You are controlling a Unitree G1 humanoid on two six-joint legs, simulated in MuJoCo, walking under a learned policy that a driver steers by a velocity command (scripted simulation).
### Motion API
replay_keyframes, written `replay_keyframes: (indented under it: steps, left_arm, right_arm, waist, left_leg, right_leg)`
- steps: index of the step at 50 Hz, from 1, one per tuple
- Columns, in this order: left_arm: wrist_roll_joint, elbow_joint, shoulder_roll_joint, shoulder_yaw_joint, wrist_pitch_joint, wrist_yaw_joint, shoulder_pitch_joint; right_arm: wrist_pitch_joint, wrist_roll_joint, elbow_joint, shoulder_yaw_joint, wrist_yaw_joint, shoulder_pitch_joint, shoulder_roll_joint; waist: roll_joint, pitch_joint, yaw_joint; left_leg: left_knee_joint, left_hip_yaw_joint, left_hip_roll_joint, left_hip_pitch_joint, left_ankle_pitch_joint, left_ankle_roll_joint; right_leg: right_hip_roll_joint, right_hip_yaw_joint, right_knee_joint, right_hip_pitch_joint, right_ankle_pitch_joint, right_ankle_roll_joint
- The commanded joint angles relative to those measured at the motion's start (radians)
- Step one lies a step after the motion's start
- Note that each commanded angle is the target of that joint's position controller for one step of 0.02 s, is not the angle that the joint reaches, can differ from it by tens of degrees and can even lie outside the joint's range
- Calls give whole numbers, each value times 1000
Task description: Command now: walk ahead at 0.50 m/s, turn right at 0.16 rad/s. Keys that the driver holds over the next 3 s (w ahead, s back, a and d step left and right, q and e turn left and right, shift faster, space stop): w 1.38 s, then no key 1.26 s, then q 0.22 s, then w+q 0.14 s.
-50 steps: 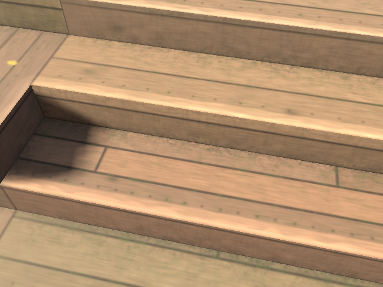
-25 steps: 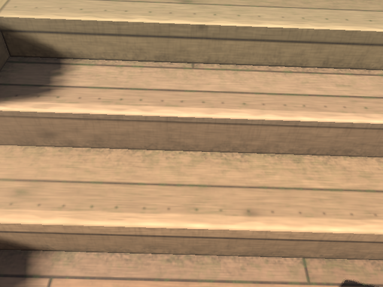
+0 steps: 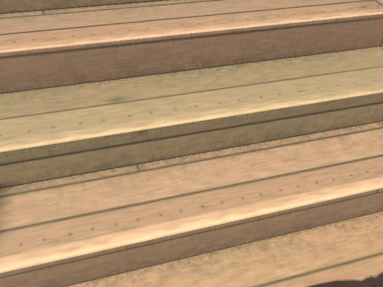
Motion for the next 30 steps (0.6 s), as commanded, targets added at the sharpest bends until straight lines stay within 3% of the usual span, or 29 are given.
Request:
replay_keyframes:
  steps: [1, 2, 3, 5, 6, 7, 10, 13, 14, 15, 16, 17, 18, 19, 20, 21, 22, 23, 24, 25, 26, 27, 28, 29, 30]
  left_arm:
    - [8, -26, -69, -32, 31, 17, 26]
    - [8, -36, -84, -43, 38, 18, 11]
    - [2, -62, -69, -49, 40, 15, -23]
    - [-8, -79, -54, -60, 44, 0, -81]
    - [-4, -91, -37, -64, 48, -8, -122]
    - [4, -84, -48, -66, 53, -11, -124]
    - [7, -139, -57, -94, 54, 12, -227]
    - [-3, -215, -73, -117, 52, 24, -345]
    - [-2, -260, -50, -115, 58, 20, -436]
    - [-6, -299, -52, -117, 74, 20, -510]
    - [-35, -382, -121, -115, 70, 60, -546]
    - [-46, -404, -120, -122, 82, 70, -551]
    - [-62, -404, -105, -117, 94, 74, -498]
    - [-59, -394, -130, -121, 98, 78, -455]
    - [22, -434, -165, -140, 156, 0, -572]
    - [17, -435, -109, -112, 159, -31, -560]
    - [-44, -313, -87, -83, 104, 43, -241]
    - [-72, -272, -85, -77, 73, 77, -132]
    - [-67, -231, -36, -49, 50, 96, 11]
    - [-29, -184, 40, -14, 48, 107, 115]
    - [-28, -160, 139, 26, 66, 102, 160]
    - [61, -105, 90, -16, 79, 49, 255]
    - [45, -49, 59, 0, 66, 35, 187]
    - [-46, -65, 12, 15, 41, 66, 1]
    - [-39, -24, -87, -14, 16, 79, -17]
  right_arm:
    - [0, 8, 80, 8, -21, 12, 65]
    - [-8, 6, 96, 9, -26, 9, 79]
    - [-16, -19, 129, 13, -22, 58, 80]
    - [-25, -43, 133, -3, -8, 105, 25]
    - [-26, -54, 140, -3, -3, 147, 9]
    - [-28, -58, 167, 2, 0, 228, 11]
    - [-25, -79, 233, 21, 7, 384, 34]
    - [-31, -96, 274, 37, 5, 472, 54]
    - [-32, -101, 279, 41, 8, 511, 44]
    - [-32, -105, 302, 44, 15, 581, 44]
    - [-56, 104, 234, 17, -45, 467, 10]
    - [-66, 117, 235, 8, -80, 494, -20]
    - [-64, 112, 241, 0, -97, 504, -20]
    - [-59, 95, 252, -10, -103, 530, -37]
    - [-65, -45, 221, 26, 24, 470, -35]
    - [-75, -24, 207, 0, 70, 459, -95]
    - [-56, 67, 170, -44, -28, 464, -108]
    - [-56, 89, 189, -43, -59, 529, -128]
    - [-68, 90, 171, -54, -68, 467, -142]
    - [-79, 94, 105, -52, -63, 511, -61]
    - [-86, 76, 53, -75, -35, 380, -50]
    - [-45, -15, 152, -64, 91, 425, 0]
    - [-49, -2, 103, -90, 113, 307, -28]
    - [-79, 20, -107, -74, 18, 179, 58]
    - [-67, 23, -135, -59, -18, 144, 74]
  waist:
    - [28, 56, 76]
    - [33, 75, 89]
    - [11, 76, 96]
    - [39, 93, 62]
    - [49, 105, 44]
    - [125, 117, 33]
    - [80, 160, -8]
    - [79, 184, -26]
    - [58, 195, -49]
    - [89, 206, -79]
    - [42, 371, -14]
    - [62, 368, -25]
    - [82, 349, -18]
    - [133, 317, -20]
    - [290, 87, 48]
    - [265, 73, 67]
    - [147, 71, 93]
    - [207, 20, 128]
    - [282, -16, 212]
    - [163, -117, 201]
    - [-59, -162, 231]
    - [-154, -88, 260]
    - [-59, 147, 190]
    - [43, 57, 34]
    - [136, 112, -6]
  left_leg:
    - [-657, -601, 220, 263, -72, 169]
    - [-671, -507, 193, 265, -13, 150]
    - [-674, -415, 177, 284, 35, 123]
    - [-735, -285, 157, 305, 71, 123]
    - [-754, -267, 151, 318, 75, 138]
    - [-775, -277, 160, 349, 109, 172]
    - [-775, -323, 219, 588, 127, 197]
    - [-806, -272, 220, 653, 205, 185]
    - [-848, -244, 214, 639, 201, 184]
    - [-886, -259, 234, 638, 210, 190]
    - [-1031, -250, 210, 361, 151, 128]
    - [-1139, -268, 253, 344, 268, 128]
    - [-1169, -193, 246, 436, 396, 121]
    - [-1136, -134, 256, 566, 634, 117]
    - [-997, -70, 273, 593, 1072, 181]
    - [-887, -37, 275, 673, 1530, 211]
    - [-762, 15, 238, 815, 1685, 133]
    - [-590, -36, 275, 813, 1786, 119]
    - [-386, -36, 272, 756, 1686, 85]
    - [-43, -61, 165, 364, 1392, 34]
    - [433, -68, -75, 153, 303, -2]
    - [800, -510, -88, -109, 574, 81]
    - [985, -449, -94, -270, 580, 114]
    - [945, -226, -18, -185, 436, 80]
    - [956, -218, 0, -210, 327, 69]
  right_leg:
    - [-88, 43, 283, -422, 77, -59]
    - [-90, 37, 287, -466, 33, -68]
    - [-106, 5, 243, -509, 63, -63]
    - [-115, -65, 207, -539, 36, -48]
    - [-123, -88, 178, -575, 52, -41]
    - [-133, -131, 356, -626, 12, -42]
    - [-138, -89, 507, -931, -46, -90]
    - [-198, -178, 419, -979, -24, -99]
    - [-220, -249, 267, -947, 14, -92]
    - [-245, -263, 173, -936, 65, -68]
    - [-234, -397, 124, -663, -214, 60]
    - [-261, -384, 65, -529, -255, 81]
    - [-260, -416, -72, -435, -284, 74]
    - [-242, -435, -134, -376, -332, 44]
    - [-185, -405, -232, -252, -215, -12]
    - [-128, -465, -266, -192, -320, -7]
    - [-41, -585, -420, -43, -563, -26]
    - [-10, -543, -544, 140, -577, -33]
    - [-56, -397, -661, 319, -463, -51]
    - [-274, 86, -748, 624, -553, -153]
    - [-450, 621, -1236, 661, -513, -235]
    - [-405, 715, -1292, 591, -774, -173]
    - [-386, 542, -1251, 420, -692, -151]
    - [-441, 338, -1240, 416, -595, -108]
    - [-397, 218, -1215, 322, -504, -84]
